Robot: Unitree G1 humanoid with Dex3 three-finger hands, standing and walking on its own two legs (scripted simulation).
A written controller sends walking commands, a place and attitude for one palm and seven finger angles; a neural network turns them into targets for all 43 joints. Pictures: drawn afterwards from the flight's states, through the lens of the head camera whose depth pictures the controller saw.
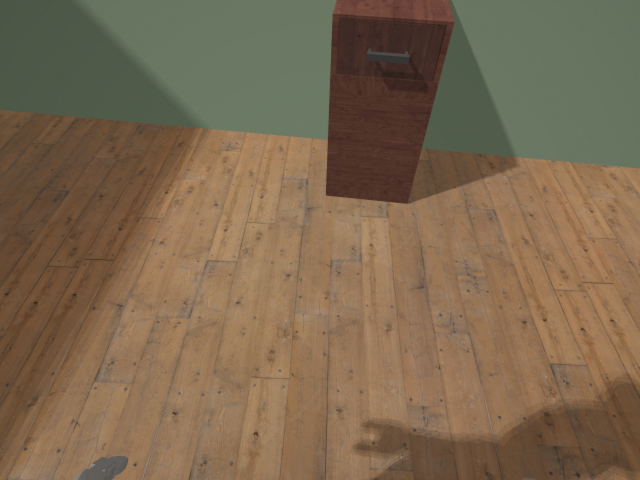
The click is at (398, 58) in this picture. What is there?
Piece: drawer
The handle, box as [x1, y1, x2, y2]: [366, 49, 409, 63]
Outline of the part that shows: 366,60 402,63 408,62 409,55 407,51 405,51 404,54 372,52 370,49 368,49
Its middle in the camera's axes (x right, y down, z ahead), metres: +0.22 -0.61 +1.29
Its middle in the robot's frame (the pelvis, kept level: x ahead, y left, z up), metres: +1.38 -0.15 -0.08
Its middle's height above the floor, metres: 0.69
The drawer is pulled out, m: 0.00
